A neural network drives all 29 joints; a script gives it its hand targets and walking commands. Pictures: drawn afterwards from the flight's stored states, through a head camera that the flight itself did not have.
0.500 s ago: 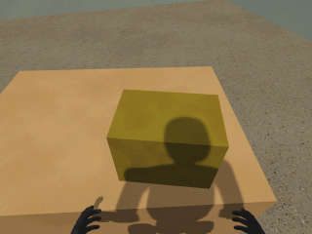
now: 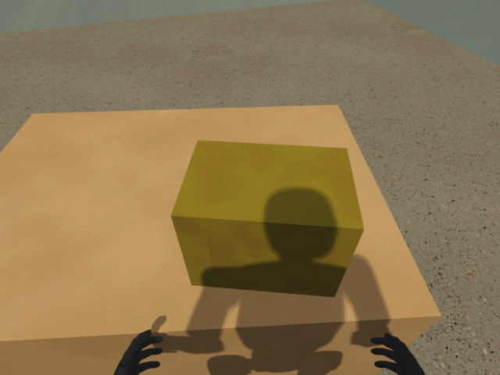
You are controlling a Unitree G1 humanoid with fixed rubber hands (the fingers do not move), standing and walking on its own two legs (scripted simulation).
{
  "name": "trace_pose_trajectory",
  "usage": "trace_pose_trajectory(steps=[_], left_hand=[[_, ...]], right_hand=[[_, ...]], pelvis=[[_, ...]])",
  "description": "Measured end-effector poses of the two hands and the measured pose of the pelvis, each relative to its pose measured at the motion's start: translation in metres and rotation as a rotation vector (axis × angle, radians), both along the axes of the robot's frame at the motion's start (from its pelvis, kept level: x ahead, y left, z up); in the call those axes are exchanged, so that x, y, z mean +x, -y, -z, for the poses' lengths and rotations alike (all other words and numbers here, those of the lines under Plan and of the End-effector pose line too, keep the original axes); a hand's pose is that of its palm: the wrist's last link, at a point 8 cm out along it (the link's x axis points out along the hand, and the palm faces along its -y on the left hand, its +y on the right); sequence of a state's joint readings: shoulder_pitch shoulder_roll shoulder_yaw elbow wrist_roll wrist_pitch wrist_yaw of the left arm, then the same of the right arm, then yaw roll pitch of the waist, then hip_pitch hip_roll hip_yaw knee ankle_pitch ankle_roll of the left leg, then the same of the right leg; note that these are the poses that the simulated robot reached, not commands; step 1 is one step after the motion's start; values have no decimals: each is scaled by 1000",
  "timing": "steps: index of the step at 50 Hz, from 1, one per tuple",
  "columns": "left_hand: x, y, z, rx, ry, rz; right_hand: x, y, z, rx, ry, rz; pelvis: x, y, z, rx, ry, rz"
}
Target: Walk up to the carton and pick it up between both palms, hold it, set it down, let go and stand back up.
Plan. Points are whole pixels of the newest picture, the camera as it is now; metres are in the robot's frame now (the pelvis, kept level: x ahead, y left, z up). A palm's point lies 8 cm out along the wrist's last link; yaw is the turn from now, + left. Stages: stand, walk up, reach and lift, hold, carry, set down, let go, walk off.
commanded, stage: let go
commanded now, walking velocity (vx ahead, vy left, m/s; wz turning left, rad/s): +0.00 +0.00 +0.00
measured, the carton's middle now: (266, 219) +0.43 +0.00 -0.01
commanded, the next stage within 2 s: stand in 0.08 s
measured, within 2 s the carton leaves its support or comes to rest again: neither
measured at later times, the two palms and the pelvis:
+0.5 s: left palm out of the picture +0.09 +0.31 -0.10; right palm out of the picture +0.09 -0.28 -0.10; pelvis -0.01 +0.01 +0.00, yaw +1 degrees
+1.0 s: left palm out of the picture +0.06 +0.33 -0.12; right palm out of the picture +0.09 -0.26 -0.10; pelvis -0.01 +0.04 +0.00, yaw +1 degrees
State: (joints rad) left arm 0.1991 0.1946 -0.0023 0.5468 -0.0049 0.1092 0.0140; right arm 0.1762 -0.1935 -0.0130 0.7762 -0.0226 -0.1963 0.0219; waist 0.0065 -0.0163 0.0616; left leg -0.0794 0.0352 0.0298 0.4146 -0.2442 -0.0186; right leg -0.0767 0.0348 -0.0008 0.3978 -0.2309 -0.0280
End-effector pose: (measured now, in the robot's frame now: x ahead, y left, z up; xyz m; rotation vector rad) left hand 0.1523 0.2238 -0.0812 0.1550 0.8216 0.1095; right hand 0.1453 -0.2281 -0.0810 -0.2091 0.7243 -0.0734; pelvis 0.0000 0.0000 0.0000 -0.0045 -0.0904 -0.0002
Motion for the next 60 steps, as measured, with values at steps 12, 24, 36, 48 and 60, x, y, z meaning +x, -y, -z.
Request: trace_pose_trajectory(steps=[12,24,36,48,60], left_hand=[[-21,-48,3,121,-15,-11],[-63,-89,17,168,-171,-31],[-76,-94,31,137,-248,-31],[-93,-109,35,151,-332,-42],[-88,-114,35,162,-342,-49]], right_hand=[[-28,35,9,-111,-166,40],[-51,52,16,-163,-302,59],[-53,33,20,-151,-342,60],[-56,29,21,-159,-385,87],[-54,26,23,-153,-407,103]], pelvis=[[-9,-2,3,3,-24,-14],[-12,-14,2,-2,-35,-23],[-13,-27,0,-1,-31,-20],[-13,-36,-2,1,-36,-18],[-7,-40,-3,2,-35,-20]])
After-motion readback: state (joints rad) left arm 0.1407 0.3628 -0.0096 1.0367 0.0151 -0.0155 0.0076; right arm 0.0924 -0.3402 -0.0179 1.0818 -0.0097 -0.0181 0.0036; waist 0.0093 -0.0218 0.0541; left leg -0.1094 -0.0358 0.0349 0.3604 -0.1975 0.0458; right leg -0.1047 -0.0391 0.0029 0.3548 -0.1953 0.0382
